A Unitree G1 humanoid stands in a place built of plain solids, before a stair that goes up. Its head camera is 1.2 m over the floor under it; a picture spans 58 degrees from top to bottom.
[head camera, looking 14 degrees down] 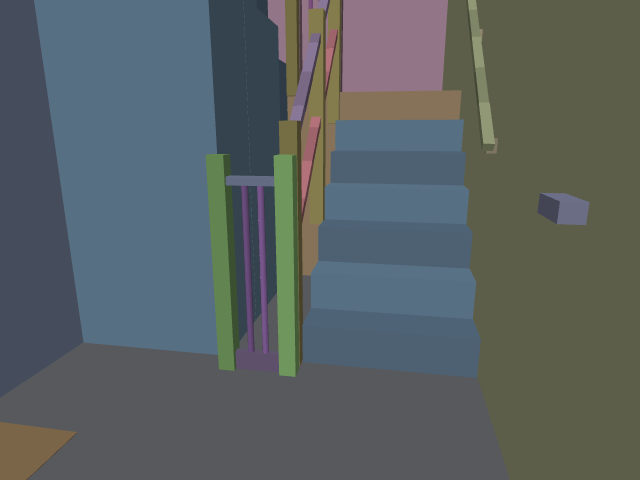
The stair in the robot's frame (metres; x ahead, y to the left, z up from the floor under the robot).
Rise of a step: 0.21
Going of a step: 0.24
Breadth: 0.90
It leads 10 degrees to the right of straight ahead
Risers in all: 7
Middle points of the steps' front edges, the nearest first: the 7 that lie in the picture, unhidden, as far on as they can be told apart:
2.02 -0.35 0.21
2.26 -0.39 0.43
2.49 -0.43 0.64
2.73 -0.47 0.86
2.96 -0.51 1.07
3.19 -0.56 1.28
3.43 -0.60 1.50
